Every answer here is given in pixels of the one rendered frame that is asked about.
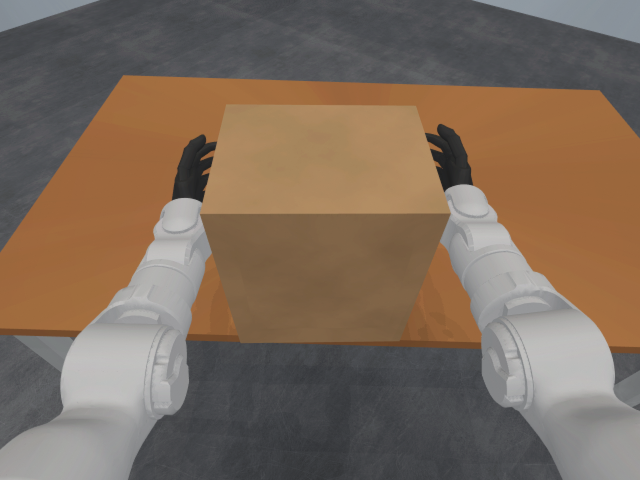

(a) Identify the carton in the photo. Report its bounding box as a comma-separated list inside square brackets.
[200, 104, 451, 343]

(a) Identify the right robot upper arm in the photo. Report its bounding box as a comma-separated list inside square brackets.
[481, 308, 640, 480]

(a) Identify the left robot hand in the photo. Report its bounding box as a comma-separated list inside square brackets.
[172, 134, 217, 203]

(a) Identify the left robot upper arm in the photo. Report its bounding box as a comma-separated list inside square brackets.
[0, 323, 189, 480]

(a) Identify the table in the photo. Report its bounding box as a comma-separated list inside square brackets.
[0, 75, 640, 407]

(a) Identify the right robot hand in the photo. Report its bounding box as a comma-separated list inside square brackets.
[425, 124, 473, 192]

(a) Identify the robot left forearm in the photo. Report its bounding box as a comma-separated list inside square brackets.
[60, 198, 212, 407]

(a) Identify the robot right forearm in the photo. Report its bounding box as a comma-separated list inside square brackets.
[440, 184, 615, 388]

